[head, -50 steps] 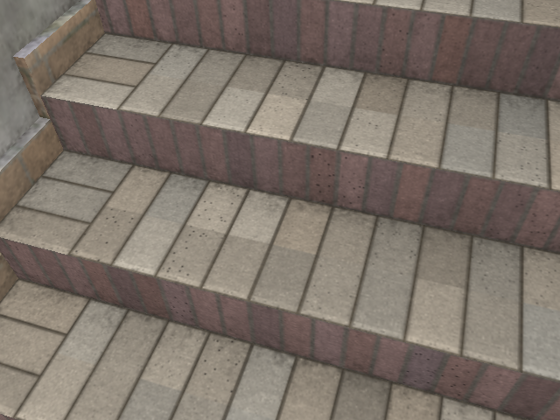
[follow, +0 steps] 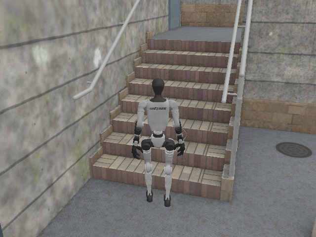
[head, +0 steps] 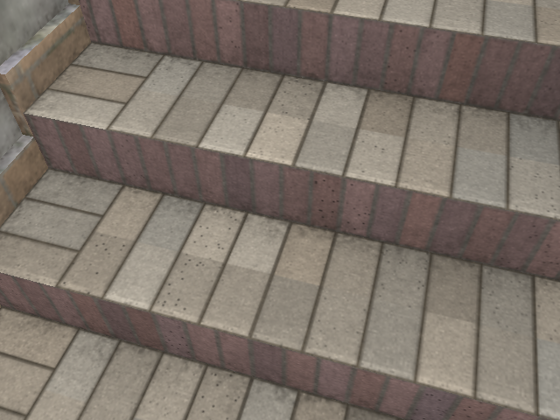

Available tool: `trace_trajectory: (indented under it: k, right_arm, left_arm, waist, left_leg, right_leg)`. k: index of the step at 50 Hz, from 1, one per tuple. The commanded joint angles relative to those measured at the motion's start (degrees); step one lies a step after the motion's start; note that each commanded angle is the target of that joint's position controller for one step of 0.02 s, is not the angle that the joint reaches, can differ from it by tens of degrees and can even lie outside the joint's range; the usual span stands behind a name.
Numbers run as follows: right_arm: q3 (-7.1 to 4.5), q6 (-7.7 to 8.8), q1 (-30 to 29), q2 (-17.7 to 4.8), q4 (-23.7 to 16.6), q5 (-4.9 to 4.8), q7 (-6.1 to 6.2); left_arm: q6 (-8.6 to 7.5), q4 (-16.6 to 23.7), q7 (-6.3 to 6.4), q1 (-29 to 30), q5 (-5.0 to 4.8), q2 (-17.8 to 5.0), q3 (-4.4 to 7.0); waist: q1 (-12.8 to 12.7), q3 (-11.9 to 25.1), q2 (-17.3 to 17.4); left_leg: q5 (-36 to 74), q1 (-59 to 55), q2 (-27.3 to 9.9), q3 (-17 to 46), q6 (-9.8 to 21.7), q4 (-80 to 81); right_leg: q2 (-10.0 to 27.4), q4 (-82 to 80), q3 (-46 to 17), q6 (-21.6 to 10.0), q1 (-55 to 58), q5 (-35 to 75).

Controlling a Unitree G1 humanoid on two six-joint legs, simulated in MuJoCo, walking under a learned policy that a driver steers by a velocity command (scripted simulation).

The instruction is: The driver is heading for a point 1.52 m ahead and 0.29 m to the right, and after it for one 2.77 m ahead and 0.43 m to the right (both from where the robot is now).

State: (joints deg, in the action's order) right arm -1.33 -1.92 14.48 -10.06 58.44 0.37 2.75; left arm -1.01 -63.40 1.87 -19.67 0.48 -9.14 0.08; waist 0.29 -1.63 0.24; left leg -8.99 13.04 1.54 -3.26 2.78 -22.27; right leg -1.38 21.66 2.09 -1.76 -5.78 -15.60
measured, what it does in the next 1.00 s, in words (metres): lifts its left foot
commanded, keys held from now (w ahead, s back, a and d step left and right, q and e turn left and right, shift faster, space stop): no key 0.54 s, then w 0.38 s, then no key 0.08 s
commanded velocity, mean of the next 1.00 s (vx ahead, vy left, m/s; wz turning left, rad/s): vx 0.12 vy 0.00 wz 0.00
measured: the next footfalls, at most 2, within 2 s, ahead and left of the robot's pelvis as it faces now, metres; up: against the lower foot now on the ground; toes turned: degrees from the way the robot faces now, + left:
left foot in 1.16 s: +0.37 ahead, +0.19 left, +0.17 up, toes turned +8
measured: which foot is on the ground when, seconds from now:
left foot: down 0.00-0.80, up 0.82-1.00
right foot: down 0.00-1.00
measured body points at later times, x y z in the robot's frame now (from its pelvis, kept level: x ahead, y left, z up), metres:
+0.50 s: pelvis +0.00 +0.00 +0.00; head +0.02 +0.00 +0.45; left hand -0.02 +0.23 -0.15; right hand +0.03 -0.23 -0.15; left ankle +0.03 +0.09 -0.74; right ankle -0.04 -0.10 -0.74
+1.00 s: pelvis +0.08 +0.02 -0.01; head +0.11 +0.03 +0.44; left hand -0.04 +0.25 -0.15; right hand +0.21 -0.22 -0.13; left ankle +0.06 +0.15 -0.45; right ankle -0.05 -0.10 -0.74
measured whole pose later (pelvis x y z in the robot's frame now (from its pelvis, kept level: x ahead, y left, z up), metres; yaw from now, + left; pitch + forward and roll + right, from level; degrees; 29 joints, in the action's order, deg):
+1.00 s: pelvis +0.08 +0.02 -0.01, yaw +1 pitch +3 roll +0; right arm -1.5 3.6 8.9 -10.9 50.7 -3.9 0.2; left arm -2.7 -62.6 2.0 -29.7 1.1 -11.5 2.4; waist -2.3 0.1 -1.5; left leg -41.3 56.0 0.1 2.7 3.2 -118.8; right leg 0.0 17.1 2.2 -0.7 -0.1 -20.2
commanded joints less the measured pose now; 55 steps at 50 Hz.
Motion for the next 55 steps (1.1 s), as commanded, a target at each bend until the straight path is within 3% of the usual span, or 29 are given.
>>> trace_trajectory:
  k: [1,27,28,29,30,32,33,34,35,37,39,40,41,42,43,44,45,46,47,48,49,50,51,52,53,54,55]
  right_arm:
    - [-1.11,0.24,2.82,-4.86,-1.09,0.0,0.23]
    - [-2.0,0.84,0.23,-4.28,0.23,-0.1,0.15]
    - [-1.86,0.79,0.56,-3.75,0.52,-0.03,0.22]
    - [0.72,1.47,4.31,2.42,2.13,1.56,0.03]
    - [0.48,1.71,4.19,0.76,2.44,1.56,0.01]
    - [-0.23,2.06,2.35,-3.37,1.44,1.13,-0.08]
    - [-2.94,1.98,-1.63,-10.56,-0.17,-1.59,0.13]
    - [-2.94,2.03,-2.28,-9.59,-1.2,-2.13,0.44]
    - [-2.9,2.17,-2.2,-8.0,-1.68,-2.15,0.66]
    - [-3.08,2.63,-2.26,-6.36,-2.65,-2.2,0.81]
    - [-2.76,3.41,-2.97,-4.25,-3.73,-1.86,0.4]
    - [-2.5,4.08,-3.38,-3.24,-4.25,-1.8,0.09]
    - [-2.25,4.83,-3.66,-2.66,-4.46,-1.53,-0.29]
    - [-2.11,5.6,-3.63,-2.91,-4.52,-1.51,-0.68]
    - [-2.3,6.3,-5.21,-4.45,-4.73,-2.06,-1.47]
    - [-2.47,6.61,-7.66,-4.57,-5.4,-3.27,-1.85]
    - [-1.85,6.79,-9.19,-2.76,-6.58,-4.5,-2.15]
    - [-1.01,6.81,-11.15,-0.89,-8.58,-5.55,-2.14]
    - [-0.32,6.9,-13.4,0.17,-10.94,-5.76,-2.18]
    - [0.98,7.14,-15.1,2.32,-13.69,-5.07,-2.68]
    - [2.46,7.2,-15.78,4.14,-16.38,-4.31,-3.39]
    - [4.07,7.23,-17.0,5.29,-19.84,-3.28,-4.21]
    - [2.97,5.25,-29.21,0.68,-26.18,2.86,-2.08]
    - [3.49,4.05,-32.73,1.4,-29.43,3.58,-1.46]
    - [4.36,3.12,-31.05,2.31,-31.26,2.72,-1.29]
    - [5.19,2.21,-29.15,4.29,-33.04,2.04,-1.22]
    - [6.04,1.27,-19.49,5.93,-31.36,-0.22,-1.4]
  left_arm:
    - [-0.09,0.57,0.21,-5.46,0.01,-5.23,1.04]
    - [0.1,2.58,0.62,-5.19,-0.04,-5.24,2.26]
    - [0.17,2.34,0.73,-5.61,0.02,-4.63,2.12]
    - [0.16,2.34,1.29,-4.54,1.76,1.82,-0.31]
    - [0.29,2.58,1.48,-4.54,1.84,0.63,-0.1]
    - [0.2,3.21,1.38,-4.95,1.76,-2.88,0.57]
    - [-0.1,4.25,1.66,-4.57,-1.3,-8.67,2.48]
    - [-0.65,4.88,1.82,-4.81,-1.5,-8.33,2.4]
    - [-1.15,5.1,1.87,-5.4,-1.02,-6.21,2.06]
    - [-2.09,5.15,1.71,-7.1,-0.63,-4.11,1.9]
    - [-2.63,5.63,1.43,-8.18,-0.66,-5.9,2.63]
    - [-2.84,5.81,1.3,-9.14,-0.91,-7.94,3.35]
    - [-2.95,5.77,1.2,-10.76,-1.09,-9.91,4.16]
    - [-2.84,5.4,1.38,-12.01,-1.24,-11.63,5.06]
    - [-2.71,4.56,1.75,-15.7,-1.19,-11.56,5.49]
    - [-2.76,3.25,2.0,-19.78,-0.76,-11.65,5.55]
    - [-2.91,2.29,1.75,-20.78,0.48,-11.22,5.26]
    - [-3.02,1.28,1.16,-19.99,0.9,-8.87,4.39]
    - [-2.76,0.07,0.4,-19.6,1.04,-6.04,3.26]
    - [-2.04,-0.79,-0.32,-18.9,1.43,-3.47,2.18]
    - [-1.1,-0.74,-0.62,-16.58,1.0,-2.19,1.41]
    - [-0.54,0.69,-0.45,-11.87,0.17,-1.91,0.79]
    - [-2.88,1.63,-0.78,-11.45,3.85,-9.28,2.13]
    - [-3.69,-0.02,-0.53,-11.67,3.0,-9.43,1.71]
    - [-3.66,-0.88,0.02,-11.19,1.86,-9.59,1.09]
    - [-3.25,-2.35,0.57,-11.98,0.06,-8.87,0.51]
    - [-2.62,-0.58,0.0,-7.9,-1.5,-9.6,0.65]
  waist:
    - [0.14,-1.57,-0.4]
    - [0.0,-1.72,-0.21]
    - [0.03,-0.88,-0.1]
    - [1.34,0.29,-1.3]
    - [0.9,-2.36,0.13]
    - [0.18,-4.32,1.61]
    - [-0.84,-5.36,4.48]
    - [-0.84,-5.29,3.93]
    - [-1.03,-5.95,2.79]
    - [-1.6,-6.09,0.08]
    - [-1.94,-4.94,-3.81]
    - [-2.05,-4.48,-7.53]
    - [-2.51,-4.04,-11.01]
    - [-2.8,-4.57,-12.53]
    - [-4.79,-4.68,-10.97]
    - [-6.01,-5.31,-9.21]
    - [-6.06,-5.44,-7.42]
    - [-5.77,-6.13,-6.06]
    - [-5.39,-6.62,-4.34]
    - [-5.09,-6.63,-3.39]
    - [-3.86,-6.63,-1.36]
    - [-1.84,-7.1,-0.76]
    - [-4.75,-8.48,-0.34]
    - [-4.98,-11.77,-2.61]
    - [-3.58,-11.93,-2.81]
    - [-2.64,-10.51,-5.36]
    - [2.19,-4.44,-3.96]
  left_leg:
    - [8.45,-5.51,-5.59,6.31,1.0,2.51]
    - [6.66,-5.31,-5.9,6.82,0.95,3.57]
    - [3.02,-5.65,-5.73,6.75,1.01,4.24]
    - [-3.18,-6.86,-8.43,8.14,0.68,7.26]
    - [-8.65,-4.3,-7.79,8.75,0.57,7.94]
    - [-14.87,-1.03,-7.29,9.35,1.56,8.33]
    - [-23.24,0.46,-4.67,8.08,2.93,6.56]
    - [-28.3,2.5,-5.83,9.94,4.37,7.45]
    - [-30.14,3.75,-6.72,11.54,5.52,8.03]
    - [-27.31,4.82,-6.98,12.16,6.71,6.26]
    - [-21.18,7.08,-3.7,7.57,5.76,-0.01]
    - [-17.18,9.98,-0.86,3.73,4.41,-6.05]
    - [-13.51,15.87,1.01,0.55,2.85,-13.64]
    - [-14.03,24.04,-0.34,0.22,2.11,-21.93]
    - [-22.39,33.2,-1.62,1.2,0.82,-36.68]
    - [-28.73,45.41,-2.29,3.37,-0.17,-58.97]
    - [-30.88,58.16,-3.41,7.76,-0.03,-79.25]
    - [-32.66,69.05,-3.79,10.77,0.23,-94.21]
    - [-34.78,76.13,-3.48,10.99,0.46,-103.9]
    - [-36.94,80.26,-3.23,10.67,0.56,-110.71]
    - [-37.47,80.69,-4.38,10.31,0.58,-110.38]
    - [-35.86,75.22,-6.28,7.34,-0.01,-102.34]
    - [-35.08,66.85,-4.96,-1.57,2.66,-93.71]
    - [-35.05,64.91,-5.98,-4.09,2.94,-89.74]
    - [-33.43,59.01,-7.07,-6.66,2.68,-78.9]
    - [-29.52,51.56,-7.98,-5.63,3.51,-73.54]
    - [-15.72,26.01,-7.14,-5.95,4.93,-55.85]
  right_leg:
    - [4.99,-5.06,-4.84,0.36,-6.67,7.75]
    - [5.05,-5.92,-5.04,0.43,-5.7,5.02]
    - [4.7,-6.3,-4.72,0.3,-5.43,2.08]
    - [5.96,-7.43,-6.01,-1.36,-4.55,0.61]
    - [5.28,-6.87,-5.72,-2.01,-4.13,-1.32]
    - [4.52,-4.87,-5.21,-3.29,-4.46,-4.53]
    - [2.04,-1.25,-2.11,-2.96,-6.86,-11.33]
    - [1.94,-0.11,-2.23,-3.36,-8.39,-14.14]
    - [2.19,0.28,-2.75,-3.77,-9.22,-14.98]
    - [3.51,-0.5,-4.45,-4.92,-9.31,-14.07]
    - [5.72,-3.67,-8.7,-6.69,-6.76,-14.44]
    - [8.42,-6.28,-13.56,-8.29,-3.94,-14.3]
    - [13.26,-8.85,-20.51,-10.84,1.78,-10.27]
    - [19.74,-9.44,-27.3,-14.6,7.95,-2.18]
    - [24.49,-9.96,-31.06,-17.94,13.71,8.18]
    - [28.19,-9.63,-33.17,-20.45,20.06,18.0]
    - [29.77,-9.13,-31.13,-20.11,25.89,23.65]
    - [28.69,-8.05,-26.17,-17.3,29.45,25.28]
    - [26.3,-6.8,-20.9,-14.41,30.6,27.85]
    - [24.1,-5.88,-16.7,-12.05,29.5,29.34]
    - [22.45,-6.02,-12.94,-9.5,25.13,27.58]
    - [19.29,-8.83,-8.16,-7.12,15.64,25.31]
    - [18.4,-17.7,-4.77,-6.58,4.66,15.7]
    - [16.85,-21.54,-4.15,-7.06,-0.88,15.7]
    - [14.21,-24.47,-1.95,-6.94,-4.59,17.89]
    - [13.57,-25.66,-1.13,-7.04,-7.35,25.78]
    - [11.82,-25.95,2.64,-7.27,-16.11,37.78]
Keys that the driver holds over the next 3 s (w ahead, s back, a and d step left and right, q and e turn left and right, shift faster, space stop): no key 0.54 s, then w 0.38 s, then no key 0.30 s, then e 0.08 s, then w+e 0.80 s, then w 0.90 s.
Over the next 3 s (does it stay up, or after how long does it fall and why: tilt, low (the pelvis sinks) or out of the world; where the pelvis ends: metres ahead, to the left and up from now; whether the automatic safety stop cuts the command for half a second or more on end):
stays up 0.93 -0.14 0.49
